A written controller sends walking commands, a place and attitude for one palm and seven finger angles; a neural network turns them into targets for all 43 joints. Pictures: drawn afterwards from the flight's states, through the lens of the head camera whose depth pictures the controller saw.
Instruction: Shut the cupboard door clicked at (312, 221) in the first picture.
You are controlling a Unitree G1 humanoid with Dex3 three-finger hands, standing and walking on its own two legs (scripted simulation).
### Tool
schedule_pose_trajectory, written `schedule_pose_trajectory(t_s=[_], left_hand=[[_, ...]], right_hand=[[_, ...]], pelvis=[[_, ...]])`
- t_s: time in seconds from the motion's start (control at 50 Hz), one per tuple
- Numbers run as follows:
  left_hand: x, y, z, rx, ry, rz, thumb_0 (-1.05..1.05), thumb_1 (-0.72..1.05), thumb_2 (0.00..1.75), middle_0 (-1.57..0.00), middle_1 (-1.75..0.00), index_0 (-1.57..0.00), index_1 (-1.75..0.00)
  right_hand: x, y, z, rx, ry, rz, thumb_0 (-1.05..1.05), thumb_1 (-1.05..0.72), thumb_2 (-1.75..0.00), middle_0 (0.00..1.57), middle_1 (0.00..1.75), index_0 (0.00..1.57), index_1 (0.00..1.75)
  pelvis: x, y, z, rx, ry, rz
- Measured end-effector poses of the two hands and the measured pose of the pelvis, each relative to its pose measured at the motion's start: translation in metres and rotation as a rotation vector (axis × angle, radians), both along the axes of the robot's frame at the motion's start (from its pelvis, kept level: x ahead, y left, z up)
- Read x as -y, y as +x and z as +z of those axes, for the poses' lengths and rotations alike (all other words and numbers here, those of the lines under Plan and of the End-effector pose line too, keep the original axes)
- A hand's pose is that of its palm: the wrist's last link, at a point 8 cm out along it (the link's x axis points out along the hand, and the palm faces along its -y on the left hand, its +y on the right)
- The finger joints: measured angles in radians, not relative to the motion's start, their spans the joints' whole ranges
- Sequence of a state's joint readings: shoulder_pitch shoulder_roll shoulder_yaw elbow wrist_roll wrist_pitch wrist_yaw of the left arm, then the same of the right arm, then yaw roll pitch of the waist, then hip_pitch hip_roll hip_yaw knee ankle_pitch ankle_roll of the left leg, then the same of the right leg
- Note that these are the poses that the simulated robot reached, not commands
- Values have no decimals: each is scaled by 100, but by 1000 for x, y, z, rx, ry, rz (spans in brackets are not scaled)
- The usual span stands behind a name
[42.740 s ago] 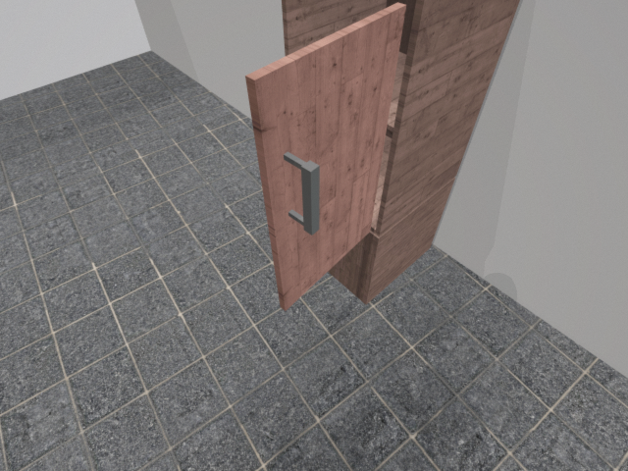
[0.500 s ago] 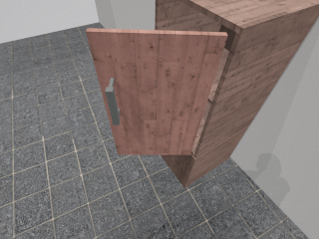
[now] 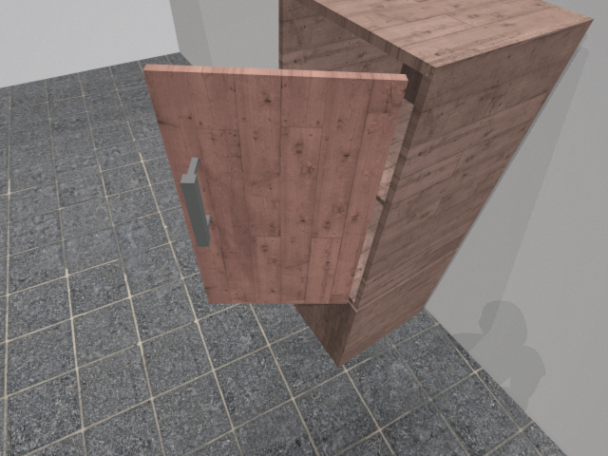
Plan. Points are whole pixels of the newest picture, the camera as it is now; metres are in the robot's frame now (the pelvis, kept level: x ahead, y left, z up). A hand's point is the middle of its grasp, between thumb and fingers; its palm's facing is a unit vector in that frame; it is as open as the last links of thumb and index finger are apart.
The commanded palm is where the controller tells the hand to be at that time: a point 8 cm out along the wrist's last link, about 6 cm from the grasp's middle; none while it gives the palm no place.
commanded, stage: come to a stop and stand still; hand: left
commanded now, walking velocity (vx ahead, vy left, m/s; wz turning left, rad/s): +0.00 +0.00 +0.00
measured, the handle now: (199, 204) +0.49 +0.19 +0.03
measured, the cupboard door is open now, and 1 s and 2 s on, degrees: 58 58 58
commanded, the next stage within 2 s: look again from close up in 0.34 s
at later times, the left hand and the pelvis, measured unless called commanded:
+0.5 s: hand out of the picture +0.00 +0.17 -0.18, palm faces +0.00 -0.98 -0.18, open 7.4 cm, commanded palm none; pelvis +0.02 +0.01 +0.00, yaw -1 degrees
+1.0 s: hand out of the picture -0.01 +0.23 -0.18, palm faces +0.00 -0.98 -0.22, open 7.4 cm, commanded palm none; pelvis -0.02 +0.04 -0.01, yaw +0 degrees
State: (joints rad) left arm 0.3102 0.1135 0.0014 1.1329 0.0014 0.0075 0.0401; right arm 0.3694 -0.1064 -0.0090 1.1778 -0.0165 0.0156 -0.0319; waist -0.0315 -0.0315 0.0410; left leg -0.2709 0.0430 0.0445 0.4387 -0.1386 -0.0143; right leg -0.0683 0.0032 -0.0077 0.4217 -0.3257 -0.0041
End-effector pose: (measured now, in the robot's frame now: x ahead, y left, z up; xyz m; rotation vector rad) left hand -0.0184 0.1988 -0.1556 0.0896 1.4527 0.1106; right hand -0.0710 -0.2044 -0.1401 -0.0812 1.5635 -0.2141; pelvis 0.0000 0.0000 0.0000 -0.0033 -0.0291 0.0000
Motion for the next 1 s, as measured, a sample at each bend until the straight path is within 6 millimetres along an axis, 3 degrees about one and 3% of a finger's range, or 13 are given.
schedule_pose_trajectory(t_s=[0.18,0.34,0.54,0.76,1.0], left_hand=[[-6,1,1,-15,9,15,0,91,90,-19,-30,-20,-29],[-14,7,2,-11,21,15,0,91,90,-19,-30,-20,-29],[-29,20,4,43,61,-33,0,91,90,-20,-30,-20,-29],[-62,34,4,174,98,-44,0,91,90,-20,-30,-20,-29],[-80,0,4,126,93,-47,0,91,90,-20,-30,-20,-29]], right_hand=[[-2,58,-3,111,-9,49,1,-92,-89,20,30,20,30],[12,89,1,166,-45,73,2,-92,-89,20,30,20,30],[12,112,-3,258,-50,98,1,-91,-90,20,30,20,30],[-3,111,-4,335,-42,113,1,-92,-89,20,30,20,30],[-7,79,3,284,-55,116,1,-91,-89,20,30,20,30]], pelvis=[[-5,9,0,-3,2,-2],[-8,17,1,-2,6,-4],[-16,16,-4,-12,-15,-15],[-29,-3,-11,15,-11,-6],[-39,-18,-7,0,-11,-5]])
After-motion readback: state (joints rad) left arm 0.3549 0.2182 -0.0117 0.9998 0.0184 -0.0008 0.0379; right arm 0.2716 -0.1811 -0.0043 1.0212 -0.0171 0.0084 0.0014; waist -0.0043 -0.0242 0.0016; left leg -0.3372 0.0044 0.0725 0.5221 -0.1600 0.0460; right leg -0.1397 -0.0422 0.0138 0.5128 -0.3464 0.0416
